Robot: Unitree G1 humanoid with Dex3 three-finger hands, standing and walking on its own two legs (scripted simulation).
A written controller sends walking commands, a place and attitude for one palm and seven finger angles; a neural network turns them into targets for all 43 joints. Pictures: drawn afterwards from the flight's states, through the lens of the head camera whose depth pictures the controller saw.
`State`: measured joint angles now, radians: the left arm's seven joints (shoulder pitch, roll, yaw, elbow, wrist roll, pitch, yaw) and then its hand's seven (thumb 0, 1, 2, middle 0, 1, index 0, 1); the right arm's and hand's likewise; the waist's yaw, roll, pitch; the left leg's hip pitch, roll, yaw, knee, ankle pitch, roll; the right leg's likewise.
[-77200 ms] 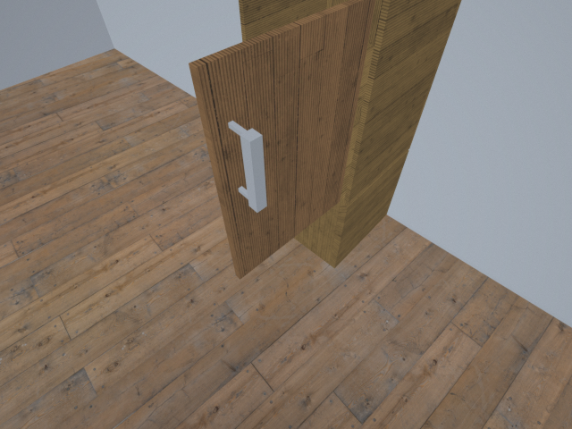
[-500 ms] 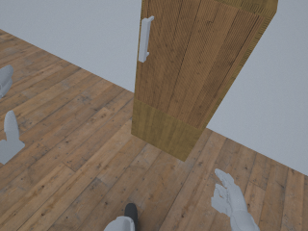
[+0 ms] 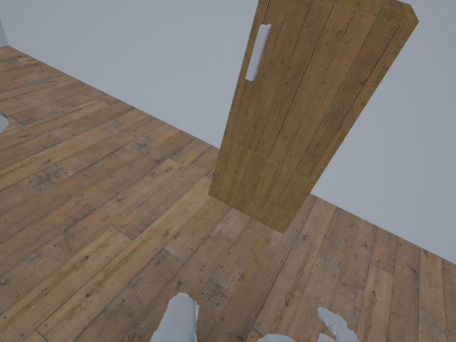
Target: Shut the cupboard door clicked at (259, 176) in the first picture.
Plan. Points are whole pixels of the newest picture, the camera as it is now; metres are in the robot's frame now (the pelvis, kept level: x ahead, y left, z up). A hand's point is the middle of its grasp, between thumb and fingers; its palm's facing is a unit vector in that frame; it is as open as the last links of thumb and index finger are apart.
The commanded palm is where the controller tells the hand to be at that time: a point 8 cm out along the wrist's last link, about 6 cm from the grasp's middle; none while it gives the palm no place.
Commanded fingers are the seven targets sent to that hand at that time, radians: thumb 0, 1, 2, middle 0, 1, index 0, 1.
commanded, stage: stop stepping back and stand still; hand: left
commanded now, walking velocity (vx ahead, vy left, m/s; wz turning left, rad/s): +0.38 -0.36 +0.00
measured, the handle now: (259, 52) +0.95 -0.01 +0.15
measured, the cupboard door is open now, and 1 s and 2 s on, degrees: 0 0 0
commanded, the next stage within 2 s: let the arm hang, fingers relaxed in 1.52 s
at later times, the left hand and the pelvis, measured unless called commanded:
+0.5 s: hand out of the picture -0.01 +0.40 +0.29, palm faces +0.57 -0.75 -0.33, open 7.4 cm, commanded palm -0.08 +0.42 +0.28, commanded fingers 0.00 0.90 0.90 -0.20 -0.30 -0.20 -0.30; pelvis -0.19 +0.11 +0.11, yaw +5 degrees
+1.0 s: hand out of the picture +0.03 +0.34 +0.28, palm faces +0.48 -0.75 -0.45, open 7.4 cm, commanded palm -0.03 +0.39 +0.28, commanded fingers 0.00 0.90 0.90 -0.20 -0.30 -0.20 -0.30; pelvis -0.16 +0.08 +0.08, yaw +1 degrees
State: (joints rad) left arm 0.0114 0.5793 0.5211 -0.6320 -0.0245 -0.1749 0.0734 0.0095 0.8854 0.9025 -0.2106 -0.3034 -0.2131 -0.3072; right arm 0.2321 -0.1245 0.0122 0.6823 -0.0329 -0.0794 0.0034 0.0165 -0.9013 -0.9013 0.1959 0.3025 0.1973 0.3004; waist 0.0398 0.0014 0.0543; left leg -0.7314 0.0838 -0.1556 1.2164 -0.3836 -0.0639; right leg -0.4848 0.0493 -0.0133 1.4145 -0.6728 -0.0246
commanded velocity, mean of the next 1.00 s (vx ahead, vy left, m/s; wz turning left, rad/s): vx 0.15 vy -0.13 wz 0.00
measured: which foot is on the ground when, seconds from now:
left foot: down 0.00-0.06, up 0.08-0.30, down 0.32-0.78, up 0.80-0.96, down 0.98-1.00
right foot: up 0.00-0.12, down 0.14-0.30, up 0.32-0.76, down 0.78-1.00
